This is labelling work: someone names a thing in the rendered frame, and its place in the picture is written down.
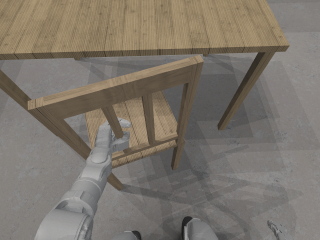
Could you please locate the left robot forearm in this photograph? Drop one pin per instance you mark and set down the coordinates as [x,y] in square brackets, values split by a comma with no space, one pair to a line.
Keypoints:
[86,191]

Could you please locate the robot left upper arm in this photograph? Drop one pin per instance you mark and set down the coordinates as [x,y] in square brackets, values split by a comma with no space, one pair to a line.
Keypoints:
[66,225]

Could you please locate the robot right hand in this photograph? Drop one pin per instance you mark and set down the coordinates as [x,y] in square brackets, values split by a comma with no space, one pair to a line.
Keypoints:
[279,231]

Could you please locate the table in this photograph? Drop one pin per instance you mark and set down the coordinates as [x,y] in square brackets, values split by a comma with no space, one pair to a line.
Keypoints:
[56,29]

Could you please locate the right robot shin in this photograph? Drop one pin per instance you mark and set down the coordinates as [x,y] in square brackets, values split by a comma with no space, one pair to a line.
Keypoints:
[194,219]

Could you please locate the robot right thigh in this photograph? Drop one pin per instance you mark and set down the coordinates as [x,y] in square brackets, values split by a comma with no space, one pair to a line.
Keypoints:
[198,230]

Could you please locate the chair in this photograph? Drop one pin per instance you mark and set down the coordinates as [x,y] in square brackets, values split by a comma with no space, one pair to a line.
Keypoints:
[136,97]

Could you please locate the robot left hand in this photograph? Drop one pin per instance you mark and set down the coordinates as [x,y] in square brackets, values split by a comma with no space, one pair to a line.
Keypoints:
[106,137]

